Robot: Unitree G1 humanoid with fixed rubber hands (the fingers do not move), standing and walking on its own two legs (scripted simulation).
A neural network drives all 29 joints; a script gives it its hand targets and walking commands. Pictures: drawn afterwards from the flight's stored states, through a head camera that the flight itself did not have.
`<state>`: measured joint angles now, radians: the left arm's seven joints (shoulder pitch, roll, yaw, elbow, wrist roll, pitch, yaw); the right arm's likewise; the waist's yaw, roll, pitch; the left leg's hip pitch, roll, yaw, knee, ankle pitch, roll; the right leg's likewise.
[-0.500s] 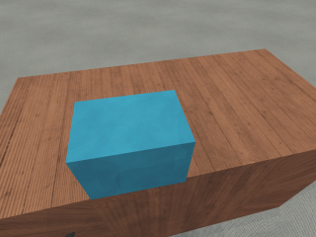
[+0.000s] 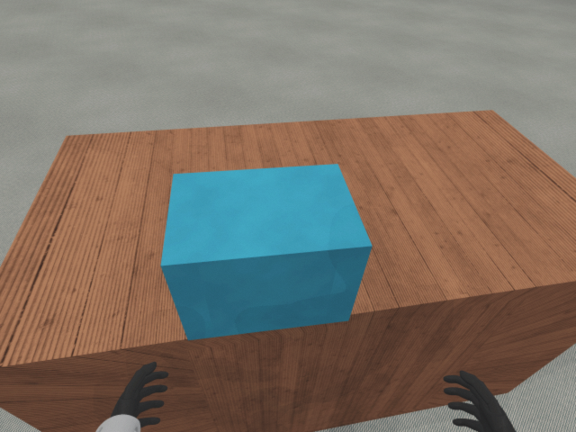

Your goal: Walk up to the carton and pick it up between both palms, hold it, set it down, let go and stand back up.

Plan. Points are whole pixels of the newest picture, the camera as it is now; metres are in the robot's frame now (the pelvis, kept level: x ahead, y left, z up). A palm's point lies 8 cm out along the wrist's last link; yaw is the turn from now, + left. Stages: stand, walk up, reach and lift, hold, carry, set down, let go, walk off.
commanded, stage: reach and lift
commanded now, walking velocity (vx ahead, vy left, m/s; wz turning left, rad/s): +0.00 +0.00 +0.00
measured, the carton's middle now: (264, 250) +0.39 +0.03 +0.04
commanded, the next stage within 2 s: none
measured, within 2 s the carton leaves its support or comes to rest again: neither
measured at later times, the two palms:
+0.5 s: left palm (111, 404) +0.19 +0.23 -0.02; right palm (487, 401) +0.17 -0.25 +0.00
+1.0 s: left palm (76, 362) +0.22 +0.26 +0.06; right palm (455, 339) +0.23 -0.21 +0.05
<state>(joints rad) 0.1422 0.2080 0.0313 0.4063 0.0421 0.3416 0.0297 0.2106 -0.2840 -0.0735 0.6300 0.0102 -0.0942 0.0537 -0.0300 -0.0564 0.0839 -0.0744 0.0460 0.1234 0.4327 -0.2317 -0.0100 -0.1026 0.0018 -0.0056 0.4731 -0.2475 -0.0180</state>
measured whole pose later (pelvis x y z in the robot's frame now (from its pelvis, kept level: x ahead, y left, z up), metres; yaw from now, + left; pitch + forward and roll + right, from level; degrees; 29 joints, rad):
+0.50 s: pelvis +0.00 +0.01 +0.01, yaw -2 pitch -5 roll +1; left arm 0.21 0.18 0.03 0.22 -0.06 0.26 0.09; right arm 0.31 -0.29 -0.11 0.22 0.09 0.06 0.12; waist 0.02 -0.02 0.06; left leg -0.04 0.03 0.17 0.29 -0.16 0.01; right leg -0.10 -0.01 0.03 0.36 -0.17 0.00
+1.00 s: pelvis +0.04 +0.01 +0.01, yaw +1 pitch -3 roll +0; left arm 0.35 0.26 0.06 -0.11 -0.18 0.13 0.04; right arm 0.42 -0.29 -0.05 -0.06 0.28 0.01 0.03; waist 0.04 0.00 0.01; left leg -0.03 0.04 0.11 0.28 -0.20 -0.01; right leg -0.01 0.00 -0.02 0.24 -0.18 -0.01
